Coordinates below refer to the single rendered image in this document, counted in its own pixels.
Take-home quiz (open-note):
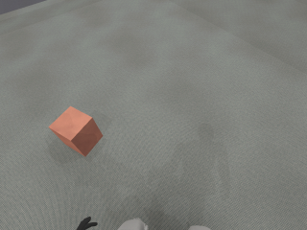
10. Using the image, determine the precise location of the left robot thigh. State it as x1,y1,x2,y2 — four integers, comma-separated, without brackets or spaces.
118,219,149,230

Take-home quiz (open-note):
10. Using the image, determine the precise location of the carton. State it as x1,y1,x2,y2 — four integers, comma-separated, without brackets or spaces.
48,106,103,157

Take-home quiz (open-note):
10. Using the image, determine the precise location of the left robot hand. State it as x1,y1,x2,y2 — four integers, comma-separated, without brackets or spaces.
76,217,98,230

